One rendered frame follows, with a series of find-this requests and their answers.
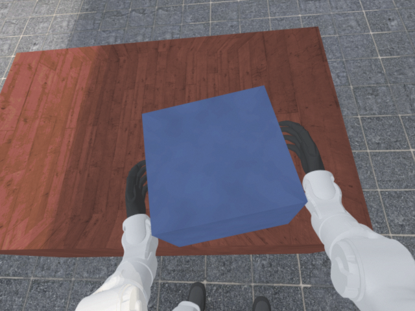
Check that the robot foot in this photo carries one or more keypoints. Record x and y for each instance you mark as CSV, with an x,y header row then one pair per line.
x,y
197,295
261,304

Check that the carton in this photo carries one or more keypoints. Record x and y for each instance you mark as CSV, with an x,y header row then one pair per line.
x,y
218,167

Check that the left robot hand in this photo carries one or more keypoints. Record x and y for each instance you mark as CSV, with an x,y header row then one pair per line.
x,y
135,191

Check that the left robot foot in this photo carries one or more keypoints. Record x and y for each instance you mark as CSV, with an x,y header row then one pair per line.
x,y
197,295

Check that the right robot foot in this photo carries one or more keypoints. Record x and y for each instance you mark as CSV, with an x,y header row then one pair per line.
x,y
261,304

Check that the right robot hand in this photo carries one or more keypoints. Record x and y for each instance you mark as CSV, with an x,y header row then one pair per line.
x,y
304,147

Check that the pedestal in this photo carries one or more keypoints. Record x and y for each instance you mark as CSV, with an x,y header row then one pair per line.
x,y
71,129

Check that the left robot forearm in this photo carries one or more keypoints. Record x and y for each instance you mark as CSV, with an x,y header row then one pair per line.
x,y
139,264

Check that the left robot upper arm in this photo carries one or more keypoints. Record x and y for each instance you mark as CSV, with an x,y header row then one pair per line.
x,y
126,297

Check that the right robot forearm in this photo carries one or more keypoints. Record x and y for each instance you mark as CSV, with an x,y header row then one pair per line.
x,y
329,219

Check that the right robot upper arm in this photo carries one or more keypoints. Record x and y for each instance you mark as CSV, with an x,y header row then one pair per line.
x,y
377,274

